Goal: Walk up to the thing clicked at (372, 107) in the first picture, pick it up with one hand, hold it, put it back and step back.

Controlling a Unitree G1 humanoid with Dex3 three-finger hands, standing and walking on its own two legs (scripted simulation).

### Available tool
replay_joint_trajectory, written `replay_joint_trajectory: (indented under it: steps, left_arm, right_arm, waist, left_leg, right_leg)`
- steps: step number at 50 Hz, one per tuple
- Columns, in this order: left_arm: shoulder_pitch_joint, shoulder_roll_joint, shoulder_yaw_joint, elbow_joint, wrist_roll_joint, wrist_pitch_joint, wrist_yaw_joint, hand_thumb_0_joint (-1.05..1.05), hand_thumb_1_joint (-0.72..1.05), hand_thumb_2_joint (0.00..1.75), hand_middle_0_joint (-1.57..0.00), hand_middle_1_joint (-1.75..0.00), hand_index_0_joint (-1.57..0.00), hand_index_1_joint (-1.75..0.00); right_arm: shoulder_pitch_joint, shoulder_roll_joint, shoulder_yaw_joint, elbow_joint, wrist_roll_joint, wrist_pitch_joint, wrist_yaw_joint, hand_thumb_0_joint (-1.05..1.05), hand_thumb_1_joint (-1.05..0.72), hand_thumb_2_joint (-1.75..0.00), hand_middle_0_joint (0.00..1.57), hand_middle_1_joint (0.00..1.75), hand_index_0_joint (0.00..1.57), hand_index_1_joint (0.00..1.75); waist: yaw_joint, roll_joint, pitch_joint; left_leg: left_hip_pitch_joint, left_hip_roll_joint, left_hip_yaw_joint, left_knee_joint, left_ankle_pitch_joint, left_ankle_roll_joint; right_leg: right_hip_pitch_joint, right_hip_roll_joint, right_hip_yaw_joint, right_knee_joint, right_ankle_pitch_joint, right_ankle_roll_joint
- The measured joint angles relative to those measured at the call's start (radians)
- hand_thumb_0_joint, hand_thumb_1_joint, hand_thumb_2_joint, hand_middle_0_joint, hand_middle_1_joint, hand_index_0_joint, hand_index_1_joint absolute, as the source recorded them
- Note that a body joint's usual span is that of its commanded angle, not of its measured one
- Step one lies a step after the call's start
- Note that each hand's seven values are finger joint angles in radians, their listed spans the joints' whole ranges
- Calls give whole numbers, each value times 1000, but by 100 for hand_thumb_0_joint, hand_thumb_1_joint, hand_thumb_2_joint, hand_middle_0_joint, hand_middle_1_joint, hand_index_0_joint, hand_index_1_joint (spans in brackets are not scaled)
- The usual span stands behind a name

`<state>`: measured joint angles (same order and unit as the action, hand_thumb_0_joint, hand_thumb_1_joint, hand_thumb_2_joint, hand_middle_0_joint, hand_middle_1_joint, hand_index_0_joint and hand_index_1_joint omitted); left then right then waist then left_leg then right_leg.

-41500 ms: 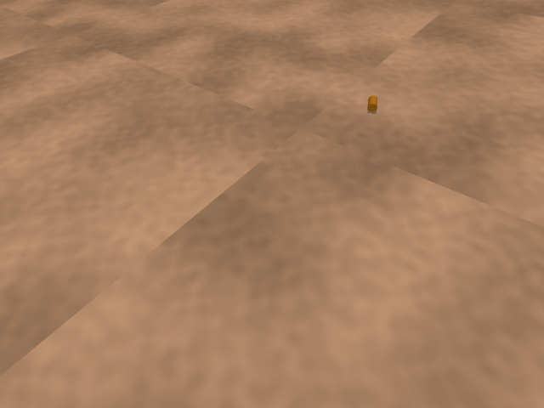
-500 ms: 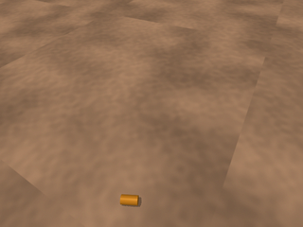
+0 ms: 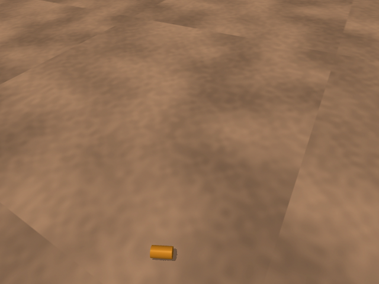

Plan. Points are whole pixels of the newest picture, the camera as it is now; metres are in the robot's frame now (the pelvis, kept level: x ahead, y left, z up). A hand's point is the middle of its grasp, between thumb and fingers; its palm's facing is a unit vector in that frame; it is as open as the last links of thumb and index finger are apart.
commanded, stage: stand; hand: left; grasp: from above
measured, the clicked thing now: (161, 252) +0.44 +0.22 -0.75
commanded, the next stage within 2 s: step back in 0.40 s
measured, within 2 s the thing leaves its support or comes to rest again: neither
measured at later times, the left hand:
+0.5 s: hand out of the picture +0.08 +0.25 -0.16, palm faces -0.01 -0.94 -0.35, open 7.3 cm
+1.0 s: hand out of the picture -0.01 +0.25 -0.16, palm faces +0.00 -0.91 -0.42, open 7.3 cm
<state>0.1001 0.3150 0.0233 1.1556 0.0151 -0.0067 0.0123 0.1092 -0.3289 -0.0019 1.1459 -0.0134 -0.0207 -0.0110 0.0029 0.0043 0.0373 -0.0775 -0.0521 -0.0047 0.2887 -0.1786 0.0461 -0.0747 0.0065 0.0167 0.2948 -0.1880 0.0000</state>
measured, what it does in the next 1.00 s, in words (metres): walks backwards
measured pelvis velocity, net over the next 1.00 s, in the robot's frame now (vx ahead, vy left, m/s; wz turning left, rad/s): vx -0.12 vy -0.01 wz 0.03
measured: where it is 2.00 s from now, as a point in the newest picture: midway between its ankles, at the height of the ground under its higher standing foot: outside the picture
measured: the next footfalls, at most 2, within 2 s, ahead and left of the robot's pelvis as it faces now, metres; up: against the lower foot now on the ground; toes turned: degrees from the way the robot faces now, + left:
left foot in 1.12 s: -0.16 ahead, +0.12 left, +0.00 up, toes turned -1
right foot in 1.54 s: -0.27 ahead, -0.12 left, +0.00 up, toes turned +0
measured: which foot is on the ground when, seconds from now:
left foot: down 0.00-0.74, up 0.76-1.00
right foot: down 0.00-1.00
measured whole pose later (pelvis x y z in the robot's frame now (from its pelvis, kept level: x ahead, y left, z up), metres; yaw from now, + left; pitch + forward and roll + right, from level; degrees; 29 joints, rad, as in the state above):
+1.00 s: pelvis -0.12 -0.01 -0.02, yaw +2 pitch -1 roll +1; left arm 0.09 0.34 0.05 0.85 0.04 0.03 0.01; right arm 0.15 -0.43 -0.05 0.95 0.00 0.07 0.00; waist 0.02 0.03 0.18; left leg -0.36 -0.10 -0.15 1.07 -0.53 -0.02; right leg -0.40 -0.01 0.00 0.55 -0.13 -0.03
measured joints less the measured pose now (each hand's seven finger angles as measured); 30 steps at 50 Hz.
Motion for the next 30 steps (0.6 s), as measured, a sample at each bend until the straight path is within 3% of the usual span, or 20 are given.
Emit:
replay_joint_trajectory:
  steps: [20,30]
  left_arm:
    - [9,8,-7,-5,-3,-2,-3,0,91,90,-20,-30,-21,-30]
    - [-25,74,13,-143,-16,27,7,0,91,90,-20,-30,-21,-30]
  right_arm:
    - [8,-7,3,2,4,-1,4,1,-90,-90,20,30,20,30]
    - [-71,-40,-36,-128,20,47,16,1,-90,-90,20,30,20,30]
  waist:
    - [-2,-3,4]
    - [-15,-25,115]
  left_leg:
    - [3,-1,-1,-7,-1,0]
    - [-147,-1,20,180,-44,2]
  right_leg:
    - [1,-1,0,-2,-4,0]
    - [-180,2,12,240,-62,-23]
